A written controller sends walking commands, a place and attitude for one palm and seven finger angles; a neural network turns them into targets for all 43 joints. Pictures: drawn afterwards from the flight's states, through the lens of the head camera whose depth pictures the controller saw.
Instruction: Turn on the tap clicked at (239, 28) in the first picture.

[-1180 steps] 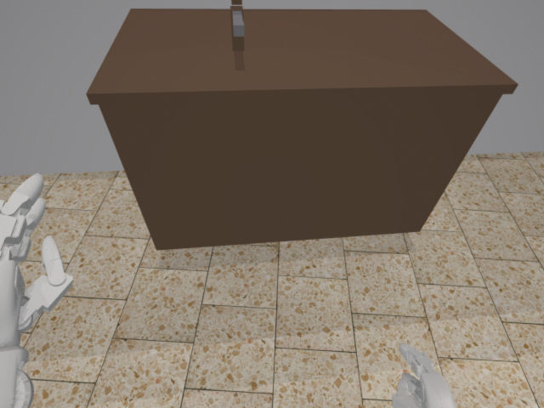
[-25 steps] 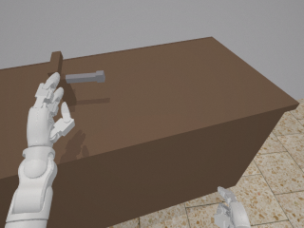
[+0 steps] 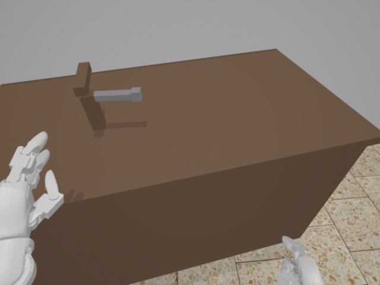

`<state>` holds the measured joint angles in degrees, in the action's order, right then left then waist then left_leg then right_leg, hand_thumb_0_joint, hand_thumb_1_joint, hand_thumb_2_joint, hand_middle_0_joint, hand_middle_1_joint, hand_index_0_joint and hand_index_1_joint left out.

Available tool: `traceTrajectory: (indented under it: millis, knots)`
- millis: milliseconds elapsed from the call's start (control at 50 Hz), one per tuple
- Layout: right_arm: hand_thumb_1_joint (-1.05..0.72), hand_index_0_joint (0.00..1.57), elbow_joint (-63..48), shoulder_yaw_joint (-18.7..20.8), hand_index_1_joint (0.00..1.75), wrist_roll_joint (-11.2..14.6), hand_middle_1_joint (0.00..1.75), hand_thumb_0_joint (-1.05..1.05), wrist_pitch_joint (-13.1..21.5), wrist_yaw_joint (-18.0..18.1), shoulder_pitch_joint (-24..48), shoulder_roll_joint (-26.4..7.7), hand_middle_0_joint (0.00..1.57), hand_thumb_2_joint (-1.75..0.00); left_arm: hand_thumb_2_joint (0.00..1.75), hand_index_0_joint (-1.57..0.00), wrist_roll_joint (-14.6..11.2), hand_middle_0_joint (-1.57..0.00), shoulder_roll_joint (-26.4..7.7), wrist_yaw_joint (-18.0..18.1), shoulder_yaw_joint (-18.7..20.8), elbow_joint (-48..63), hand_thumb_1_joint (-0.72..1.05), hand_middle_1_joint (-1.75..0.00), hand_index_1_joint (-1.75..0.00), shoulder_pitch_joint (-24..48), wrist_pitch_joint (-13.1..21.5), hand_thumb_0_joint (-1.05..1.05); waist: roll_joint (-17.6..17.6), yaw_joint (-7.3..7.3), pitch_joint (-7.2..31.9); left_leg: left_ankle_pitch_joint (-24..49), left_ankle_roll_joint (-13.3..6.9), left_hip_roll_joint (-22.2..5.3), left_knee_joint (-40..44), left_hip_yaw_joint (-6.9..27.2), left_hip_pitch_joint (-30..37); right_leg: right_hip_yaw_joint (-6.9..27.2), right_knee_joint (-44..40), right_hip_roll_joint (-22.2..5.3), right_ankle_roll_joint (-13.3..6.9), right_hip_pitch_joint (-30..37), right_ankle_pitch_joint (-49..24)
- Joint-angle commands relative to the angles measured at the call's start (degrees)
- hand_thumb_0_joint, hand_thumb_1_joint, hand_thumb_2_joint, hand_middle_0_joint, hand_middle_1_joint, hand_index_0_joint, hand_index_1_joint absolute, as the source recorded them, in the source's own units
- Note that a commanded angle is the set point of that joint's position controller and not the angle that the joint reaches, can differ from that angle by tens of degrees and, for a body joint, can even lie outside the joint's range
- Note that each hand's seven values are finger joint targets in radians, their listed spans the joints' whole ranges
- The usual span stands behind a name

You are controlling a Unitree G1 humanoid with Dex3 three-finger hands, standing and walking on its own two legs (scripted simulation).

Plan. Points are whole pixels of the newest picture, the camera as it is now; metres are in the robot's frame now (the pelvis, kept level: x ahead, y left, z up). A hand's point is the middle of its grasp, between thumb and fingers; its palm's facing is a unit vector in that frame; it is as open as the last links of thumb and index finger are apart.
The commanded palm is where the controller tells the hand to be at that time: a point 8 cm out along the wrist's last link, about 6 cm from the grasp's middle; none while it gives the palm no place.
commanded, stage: draw the hand back beside the body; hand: left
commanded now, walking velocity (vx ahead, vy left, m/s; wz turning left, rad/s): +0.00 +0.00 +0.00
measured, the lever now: (136, 94) +0.54 +0.22 +0.14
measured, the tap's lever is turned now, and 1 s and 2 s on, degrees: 79 79 79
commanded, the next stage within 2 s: step back with the hand held close in 0.20 s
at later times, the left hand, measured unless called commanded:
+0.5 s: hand (63, 194) +0.20 +0.24 +0.16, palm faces +0.40 -0.82 -0.42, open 7.4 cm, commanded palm +0.15 +0.28 +0.17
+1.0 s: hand (38, 230) +0.14 +0.25 +0.15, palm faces +0.40 -0.80 -0.44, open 7.4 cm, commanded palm +0.09 +0.29 +0.17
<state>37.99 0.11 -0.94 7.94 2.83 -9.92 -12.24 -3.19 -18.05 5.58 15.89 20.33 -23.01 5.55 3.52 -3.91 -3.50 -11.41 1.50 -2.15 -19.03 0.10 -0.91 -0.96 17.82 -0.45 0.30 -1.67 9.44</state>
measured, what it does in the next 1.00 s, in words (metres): shifts its weight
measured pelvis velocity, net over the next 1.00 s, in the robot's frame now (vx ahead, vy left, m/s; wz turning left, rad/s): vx -0.07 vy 0.01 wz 0.00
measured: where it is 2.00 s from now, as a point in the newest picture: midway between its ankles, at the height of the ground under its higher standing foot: outside the picture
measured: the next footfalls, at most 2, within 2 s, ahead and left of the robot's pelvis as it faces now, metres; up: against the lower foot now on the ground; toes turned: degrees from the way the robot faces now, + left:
right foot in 1.76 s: -0.19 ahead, -0.10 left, +0.00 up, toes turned +0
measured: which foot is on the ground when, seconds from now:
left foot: down 0.00-1.00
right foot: down 0.00-1.00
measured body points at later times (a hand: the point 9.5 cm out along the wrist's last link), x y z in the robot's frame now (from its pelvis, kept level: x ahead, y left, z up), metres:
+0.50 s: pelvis -0.01 +0.00 +0.00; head -0.01 -0.03 +0.45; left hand +0.17 +0.28 +0.18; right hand +0.18 -0.23 -0.09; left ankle +0.00 +0.14 -0.75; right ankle +0.01 -0.12 -0.75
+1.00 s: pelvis -0.07 +0.01 -0.02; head -0.04 +0.00 +0.43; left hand +0.12 +0.29 +0.18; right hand +0.10 -0.22 -0.11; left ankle +0.00 +0.14 -0.75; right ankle +0.01 -0.12 -0.75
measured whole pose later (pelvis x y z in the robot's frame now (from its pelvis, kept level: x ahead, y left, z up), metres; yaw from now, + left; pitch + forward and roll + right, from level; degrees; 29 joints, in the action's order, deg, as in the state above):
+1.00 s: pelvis -0.07 +0.01 -0.02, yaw +0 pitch +0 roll +0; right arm 32.3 -0.1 0.7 2.3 5.7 -10.3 -12.5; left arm -1.9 -20.3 10.0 19.5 30.0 -28.0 8.0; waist 2.7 -0.4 -3.2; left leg -10.2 0.3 -1.1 -31.4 0.1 -21.7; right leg -0.4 28.7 -1.5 1.4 -21.8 7.4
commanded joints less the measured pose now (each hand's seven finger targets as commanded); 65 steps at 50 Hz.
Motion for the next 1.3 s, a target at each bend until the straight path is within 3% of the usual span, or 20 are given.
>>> traceTrajectory:
  millis: [0,40,80,220,260,300,320,340,360,460,480,540,640,760,860,920,1060,1120,1200,1280]
  knots:
    - [-0.90,0.20,-8.74,1.61,0.30,0.22,0.30,0.00,4.03,1.07,8.04,-5.59,0.20,-0.90,0.90,-0.20,0.51,-0.20,-9.86,1.51,4.73,13.53,0.90,-0.30,-0.30,12.29,3.86,0.00,1.48,0.87,4.63,6.43,-1.81,2.20,2.84,-1.84,-1.14,-1.24,-2.97,1.62,-1.41,-1.22,-2.78]
    - [-0.90,0.20,-8.54,1.54,0.30,0.26,0.30,0.00,4.21,1.18,8.05,-5.58,0.20,-0.90,0.90,-0.20,0.43,-0.20,-9.15,1.49,4.25,11.73,0.90,-0.30,-0.30,11.47,3.57,0.00,-1.06,0.77,3.61,5.61,-1.84,2.19,3.09,-1.82,-1.54,-1.47,-3.11,1.71,-1.24,-1.51,-1.85]
    - [-0.90,0.20,-8.36,1.48,0.30,0.37,0.30,0.00,4.44,1.18,8.47,-5.59,0.20,-0.90,0.90,-0.20,0.36,-0.20,-10.40,1.54,5.28,12.16,0.90,-0.30,-0.30,11.82,3.72,0.00,0.85,0.61,3.89,5.18,-1.89,2.41,3.12,-1.80,-1.18,-1.13,-3.23,1.60,-1.34,-1.40,-1.66]
    - [-0.90,0.20,-8.56,1.27,0.30,0.08,0.30,0.00,4.45,0.95,8.52,-5.11,0.20,-0.90,0.90,-0.20,0.20,-0.20,-9.51,1.13,5.18,11.65,0.90,-0.30,-0.30,9.10,3.75,0.00,-0.05,-0.02,4.28,7.49,-1.79,2.22,3.17,-1.96,-1.36,-1.20,-2.92,1.55,-1.35,0.07,-3.79]
    - [-0.90,0.20,-8.59,1.37,0.30,0.05,0.30,0.00,4.36,0.91,8.36,-5.12,0.20,-0.90,0.90,-0.20,0.10,-0.20,-9.80,1.04,5.61,11.42,0.90,-0.30,-0.30,8.65,3.67,0.00,-2.07,-0.03,4.20,7.78,-1.94,2.20,3.06,-2.13,-1.50,-1.19,-3.08,1.59,-1.19,0.16,-4.30]
    - [-0.90,0.20,-8.58,1.30,0.30,0.10,0.30,0.00,4.47,0.90,8.74,-5.07,0.20,-0.90,0.90,-0.20,0.20,-0.20,-11.33,1.15,6.81,13.61,0.90,-0.30,-0.30,10.58,4.02,0.00,1.99,-0.18,5.22,7.90,-1.75,2.33,2.96,-2.17,-0.97,-0.90,-2.98,1.45,-1.38,0.44,-4.36]
    - [-0.90,0.20,-12.37,0.50,0.30,1.01,0.30,0.00,2.36,1.03,9.91,-5.99,0.20,-0.90,0.90,-0.20,-0.11,-0.20,-14.97,1.67,11.69,14.84,0.90,-0.30,-0.30,10.73,5.20,0.00,1.12,1.77,-0.01,3.05,-2.38,1.25,-0.21,-1.82,-7.54,2.15,-4.34,-1.01,-0.73,-7.73,-5.96]
    - [-0.90,0.20,-11.07,0.44,0.30,0.78,0.30,0.00,1.05,1.03,9.48,-5.43,0.20,-0.90,0.90,-0.20,0.29,-0.20,-11.65,1.33,8.96,12.26,0.90,-0.30,-0.30,7.47,5.27,0.00,-1.79,2.19,0.42,1.18,-2.29,1.29,-1.66,-0.97,-8.62,2.37,-4.50,-2.25,-0.65,-8.69,-5.21]
    - [-0.90,0.20,-11.75,0.81,0.30,0.74,0.30,0.00,0.23,1.04,8.74,-5.66,0.20,-0.90,0.90,-0.20,0.55,-0.20,-11.09,1.39,8.49,12.13,0.90,-0.30,-0.30,5.29,5.35,0.00,-2.43,2.27,2.42,0.96,-2.27,1.11,-2.61,-0.95,-8.54,2.88,-4.31,-3.00,-0.78,-9.42,-4.15]
    - [-0.90,0.20,-14.06,2.11,0.30,1.02,0.30,0.00,-1.85,2.14,6.78,-6.39,0.20,-0.90,0.90,-0.20,0.63,-0.20,-10.94,2.15,8.72,15.75,0.90,-0.30,-0.30,-0.23,5.40,0.00,-1.81,2.56,12.53,12.62,-2.17,-0.31,-4.26,-1.26,-6.09,1.03,2.74,-3.15,-0.11,-7.22,-13.74]
    - [-0.90,0.20,-14.31,2.10,0.30,1.14,0.30,0.00,-2.10,2.37,7.41,-6.46,0.20,-0.90,0.90,-0.20,0.61,-0.20,-11.62,2.31,9.21,16.43,0.90,-0.30,-0.30,-0.66,5.26,0.00,0.28,2.48,13.02,14.90,-2.12,-0.58,-4.19,-1.08,-5.86,0.84,3.88,-3.05,-0.06,-7.61,-14.44]
    - [-0.90,0.20,-15.15,2.53,0.30,1.31,0.30,0.00,-3.09,2.78,6.72,-6.58,0.20,-0.90,0.90,-0.20,0.52,-0.20,-12.06,2.85,9.77,17.38,0.90,-0.30,-0.30,-2.48,4.61,0.00,-2.46,2.52,13.80,18.65,-2.05,-1.42,-5.02,-0.45,-7.12,0.62,5.66,-2.78,0.41,-8.04,-15.40]
    - [-0.90,0.20,-15.74,2.78,0.30,1.56,0.30,0.00,-4.06,3.15,6.73,-6.82,0.20,-0.90,0.90,-0.20,0.61,-0.20,-12.55,3.78,10.25,18.87,0.90,-0.30,-0.30,-2.99,4.27,0.00,-1.49,2.69,11.56,12.76,-2.14,-1.67,-4.72,0.26,-11.77,1.05,6.46,-2.54,0.42,-10.26,-9.49]
    - [-0.90,0.20,-15.71,2.85,0.30,1.84,0.30,0.00,-4.00,3.36,6.11,-6.93,0.20,-0.90,0.90,-0.20,0.89,-0.20,-12.52,4.82,10.47,20.34,0.90,-0.30,-0.30,-2.99,4.95,0.00,-1.51,3.26,9.79,-3.37,-2.44,-1.35,-4.10,1.14,-17.86,2.60,5.40,-2.96,0.07,-12.46,0.55]
    - [-0.90,0.20,-15.32,2.65,0.30,1.94,0.30,0.00,-3.33,3.49,5.59,-7.18,0.20,-0.90,0.90,-0.20,1.20,-0.20,-12.12,5.45,10.25,21.38,0.90,-0.30,-0.30,-2.38,5.64,0.00,-1.19,3.58,8.67,-11.85,-2.76,-1.61,-3.36,2.54,-21.42,2.94,5.15,-2.46,0.05,-14.23,7.85]
    - [-0.90,0.20,-15.02,2.45,0.30,1.73,0.30,0.00,-2.74,3.69,5.42,-7.19,0.20,-0.90,0.90,-0.20,1.39,-0.20,-11.84,5.84,10.27,21.42,0.90,-0.30,-0.30,-2.41,5.78,0.00,0.55,3.58,8.41,-15.30,-3.15,-2.36,-2.10,3.79,-24.14,2.79,6.38,-1.86,0.21,-13.64,10.15]
    - [-0.90,0.20,-13.79,2.22,0.30,1.72,0.30,0.00,-1.91,3.58,4.30,-6.99,0.20,-0.90,0.90,-0.20,1.49,-0.20,-12.25,6.54,10.28,22.55,0.90,-0.30,-0.30,-0.69,5.98,0.00,-3.40,4.15,8.44,-15.66,-2.15,-0.59,-9.17,2.09,-21.18,4.91,3.21,-4.76,-1.21,-20.69,15.75]
    - [-0.90,0.20,-13.70,1.98,0.30,1.56,0.30,0.00,-1.72,3.63,4.85,-6.95,0.20,-0.90,0.90,-0.20,1.38,-0.20,-12.66,6.85,10.78,23.88,0.90,-0.30,-0.30,-0.95,5.88,0.00,-0.87,4.09,8.54,-15.84,-2.41,-1.68,-6.05,4.04,-23.12,3.56,6.33,-3.38,-0.69,-19.47,13.39]
    - [-0.90,0.20,-14.01,2.28,0.30,1.52,0.30,0.00,-1.62,3.82,5.34,-7.16,0.20,-0.90,0.90,-0.20,1.80,-0.20,-11.99,6.77,11.50,23.41,0.90,-0.30,-0.30,-2.15,6.33,0.00,2.83,3.77,8.98,-20.97,-4.12,-4.72,-0.09,7.42,-31.83,2.55,12.24,-0.09,0.55,-10.57,9.19]
    - [-0.90,0.20,-13.99,2.69,0.30,1.15,0.30,0.00,-1.15,3.75,5.46,-7.08,0.20,-0.90,0.90,-0.20,2.22,-0.20,-12.83,6.44,12.25,24.81,0.90,-0.30,-0.30,-1.99,6.96,0.00,1.90,3.86,10.31,-18.97,-4.09,-4.15,-2.83,5.85,-32.94,4.39,12.51,-0.98,0.17,-8.28,2.98]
